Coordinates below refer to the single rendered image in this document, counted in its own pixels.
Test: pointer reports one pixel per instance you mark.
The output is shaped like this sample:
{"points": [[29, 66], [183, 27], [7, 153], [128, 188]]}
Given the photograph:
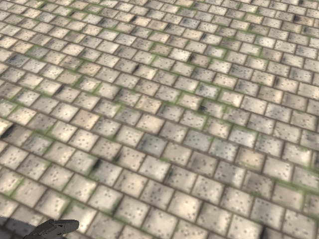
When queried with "robot left hand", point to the robot left hand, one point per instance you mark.
{"points": [[51, 229]]}

